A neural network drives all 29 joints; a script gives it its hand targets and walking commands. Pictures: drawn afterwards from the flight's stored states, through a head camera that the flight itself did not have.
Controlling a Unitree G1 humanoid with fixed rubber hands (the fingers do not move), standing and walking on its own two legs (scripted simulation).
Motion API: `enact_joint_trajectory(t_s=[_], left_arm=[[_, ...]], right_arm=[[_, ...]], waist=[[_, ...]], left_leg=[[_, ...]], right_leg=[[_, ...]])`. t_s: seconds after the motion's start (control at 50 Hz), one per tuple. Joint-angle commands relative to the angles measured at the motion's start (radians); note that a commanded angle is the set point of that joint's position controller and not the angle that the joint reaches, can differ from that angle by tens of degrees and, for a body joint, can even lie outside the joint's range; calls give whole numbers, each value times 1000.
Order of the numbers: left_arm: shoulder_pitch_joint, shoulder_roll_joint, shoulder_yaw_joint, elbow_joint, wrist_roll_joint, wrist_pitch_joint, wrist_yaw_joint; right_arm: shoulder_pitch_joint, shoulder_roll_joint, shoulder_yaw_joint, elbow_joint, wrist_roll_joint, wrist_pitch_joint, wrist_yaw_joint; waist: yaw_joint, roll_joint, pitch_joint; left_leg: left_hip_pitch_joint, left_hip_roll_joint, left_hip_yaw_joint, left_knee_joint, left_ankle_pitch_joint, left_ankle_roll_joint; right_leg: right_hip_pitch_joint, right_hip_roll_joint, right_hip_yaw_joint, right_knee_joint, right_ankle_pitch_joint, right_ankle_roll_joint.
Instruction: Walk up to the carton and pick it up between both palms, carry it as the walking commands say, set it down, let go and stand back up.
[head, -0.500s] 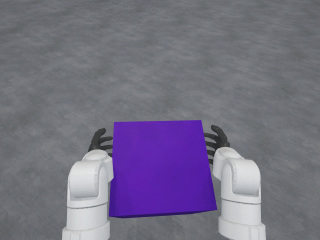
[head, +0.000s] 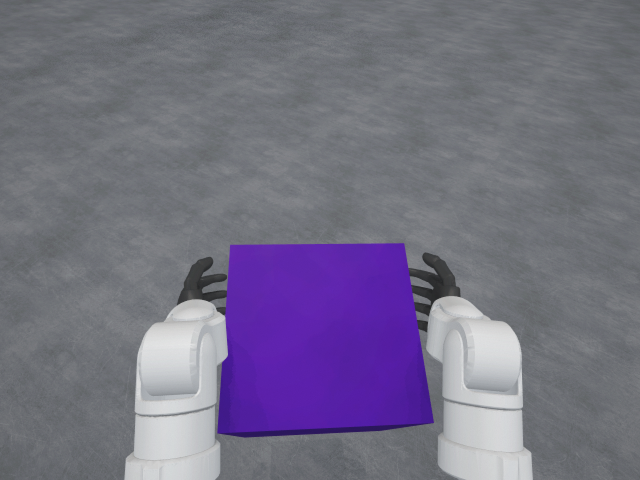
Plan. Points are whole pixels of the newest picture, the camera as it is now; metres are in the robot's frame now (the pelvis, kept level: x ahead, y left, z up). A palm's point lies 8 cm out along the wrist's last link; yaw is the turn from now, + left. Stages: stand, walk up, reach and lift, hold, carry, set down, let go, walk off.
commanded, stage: carry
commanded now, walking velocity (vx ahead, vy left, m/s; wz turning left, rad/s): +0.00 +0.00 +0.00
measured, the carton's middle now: (315, 350) +0.30 +0.00 +0.00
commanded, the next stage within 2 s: none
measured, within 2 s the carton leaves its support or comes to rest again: neither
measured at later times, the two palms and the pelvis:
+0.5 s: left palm (182, 377) +0.21 +0.14 +0.11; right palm (466, 369) +0.21 -0.15 +0.11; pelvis -0.06 +0.00 +0.00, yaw +0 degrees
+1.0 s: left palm (68, 433) +0.17 +0.24 +0.09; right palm (364, 399) +0.19 -0.04 +0.09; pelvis -0.10 +0.08 +0.00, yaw +7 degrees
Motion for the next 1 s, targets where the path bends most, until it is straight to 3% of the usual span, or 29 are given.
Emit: enact_joint_trajectory(t_s=[0.0, 0.04, 0.1, 0.12, 0.14, 0.18, 0.26, 0.28, 0.32, 0.34, 0.38, 0.4, 0.42, 0.44, 0.48, 0.52, 0.54, 0.58, 0.6, 0.62, 0.66, 0.7, 0.72, 0.76, 0.78, 0.88, 0.92, 0.96, 0.98], left_arm=[[-521, -953, -562, 43, -408, -38, -448], [-521, -944, -544, 86, -387, -51, -449], [-577, -944, -583, -38, -427, -59, -448], [-539, -952, -546, 49, -389, -62, -446], [-560, -967, -586, -28, -425, -51, -443], [-560, -957, -578, -11, -413, -52, -442], [-559, -939, -564, 28, -400, -48, -450], [-531, -932, -504, 145, -354, -59, -449], [-565, -937, -550, 8, -399, -65, -449], [-525, -895, -459, 185, -321, -87, -454], [-568, -949, -563, -9, -414, -69, -450], [-535, -914, -476, 154, -334, -85, -447], [-578, -961, -569, -6, -414, -66, -445], [-583, -954, -562, 17, -410, -53, -446], [-579, -943, -539, 45, -403, -51, -450], [-597, -934, -538, 35, -411, -39, -450], [-570, -916, -479, 141, -359, -52, -450], [-609, -909, -515, 51, -404, -48, -452], [-576, -902, -469, 156, -353, -55, -451], [-599, -936, -554, 0, -420, -37, -450], [-607, -964, -565, 23, -422, -23, -453], [-595, -948, -542, -5, -435, -16, -450], [-630, -973, -581, -58, -460, -17, -453], [-671, -986, -578, -54, -458, -3, -452], [-697, -990, -597, -90, -457, -7, -449], [-636, -981, -557, -64, -442, -8, -452], [-628, -1005, -558, -57, -444, -7, -453], [-629, -1026, -561, -54, -438, -8, -446], [-613, -1024, -571, -61, -439, -10, -447]], right_arm=[[-461, 977, 661, 52, 422, 6, 331], [-453, 963, 631, 96, 398, -4, 335], [-459, 968, 665, 38, 426, -6, 334], [-469, 966, 637, 86, 407, -12, 337], [-442, 980, 654, 42, 431, -1, 338], [-428, 964, 629, 73, 408, -5, 342], [-509, 960, 653, 35, 410, -6, 340], [-475, 937, 581, 153, 360, -18, 340], [-468, 960, 633, 62, 395, -19, 340], [-447, 938, 546, 227, 319, -40, 341], [-499, 969, 647, 9, 412, -28, 341], [-443, 953, 553, 206, 335, -40, 343], [-537, 981, 662, -14, 431, -21, 346], [-503, 974, 641, 52, 411, -8, 343], [-522, 980, 636, 63, 410, -1, 340], [-501, 955, 621, 78, 394, 11, 335], [-535, 949, 584, 138, 370, -2, 338], [-534, 950, 620, 80, 394, 5, 334], [-532, 934, 570, 155, 358, -5, 339], [-552, 975, 664, 2, 431, 15, 338], [-550, 1005, 692, 11, 443, 28, 346], [-550, 967, 687, 17, 445, 45, 341], [-557, 998, 691, 1, 464, 42, 348], [-595, 1040, 691, 20, 479, 49, 349], [-572, 1067, 688, 50, 481, 49, 351], [-658, 1068, 717, -16, 516, 53, 341], [-674, 1072, 719, -37, 519, 52, 336], [-668, 1067, 713, -33, 524, 51, 340], [-663, 1068, 708, -33, 523, 48, 342]], waist=[[-2, 11, -326], [-2, -32, -340], [-1, -38, -327], [-1, 9, -332], [0, 68, -361], [4, 72, -314], [3, -12, -231], [3, 28, -251], [5, 1, -251], [6, 3, -233], [11, 23, -255], [9, 32, -247], [8, -18, -218], [6, 28, -196], [2, -21, -200], [1, 11, -167], [7, 3, -156], [4, -15, -156], [6, 1, -147], [11, -1, -136], [23, -23, -115], [39, -218, -125], [29, -117, -109], [10, -65, -101], [1, -66, -111], [9, -270, -181], [18, -304, -230], [3, -187, -262], [-4, -40, -258]], left_leg=[[163, 122, -112, -38, 701, 14], [164, 109, -100, -47, 532, 8], [140, 111, -118, -55, 523, 17], [144, 114, -118, -55, 565, 17], [157, 131, -133, -63, 627, 21], [140, 135, -140, -91, 598, 26], [73, 126, -142, -114, 406, 13], [90, 128, -141, -135, 379, 17], [83, 128, -154, -139, 351, 16], [67, 126, -153, -152, 297, 16], [65, 121, -153, -160, 308, 16], [58, 134, -166, -165, 298, 16], [45, 132, -165, -180, 271, 14], [48, 124, -156, -175, 251, 8], [37, 118, -156, -184, 188, 7], [31, 110, -148, -186, 139, 7], [36, 116, -144, -196, 129, 2], [13, 110, -169, -211, 109, 16], [-9, 119, -175, -227, 72, 12], [-35, 92, -161, -187, 101, 3], [-225, 61, -145, -46, 11, -24], [-319, 5, -57, 402, -124, -49], [-343, 53, -105, 551, -147, -51], [-312, 76, -127, 645, -90, -71], [-315, 102, -150, 570, -64, -78], [-163, 40, -21, 196, -59, -79], [-141, 3, 19, 77, -1, -77], [0, 8, 5, -127, 165, -63], [91, 79, -116, -221, 319, -37]], right_leg=[[155, -121, 76, -76, 703, -16], [159, -138, 100, -102, 728, -26], [163, -136, 104, -128, 671, -26], [163, -136, 103, -112, 679, -32], [162, -141, 105, -89, 618, -37], [127, -131, 106, -122, 499, -24], [97, -131, 112, -173, 435, -18], [89, -133, 117, -171, 392, -25], [96, -123, 117, -198, 353, -28], [82, -132, 126, -199, 314, -25], [94, -124, 122, -203, 295, -32], [75, -125, 126, -194, 277, -32], [62, -120, 121, -211, 250, -27], [44, -116, 122, -225, 245, -29], [52, -120, 126, -236, 223, -30], [20, -127, 148, -262, 198, -38], [3, -128, 146, -264, 172, -40], [6, -122, 141, -267, 135, -35], [-1, -116, 142, -259, 104, -30], [0, -133, 146, -247, 103, -34], [51, -253, 242, -242, 53, -55], [54, -473, 405, -392, 90, -156], [36, -526, 399, -388, 149, -191], [-21, -480, 272, -385, 73, -127], [33, -447, 191, -323, 176, -86], [75, -357, 42, -168, 602, -11], [110, -347, 26, -127, 602, 6], [51, -276, -46, 23, 461, 63], [-82, -215, -54, 127, 158, 89]])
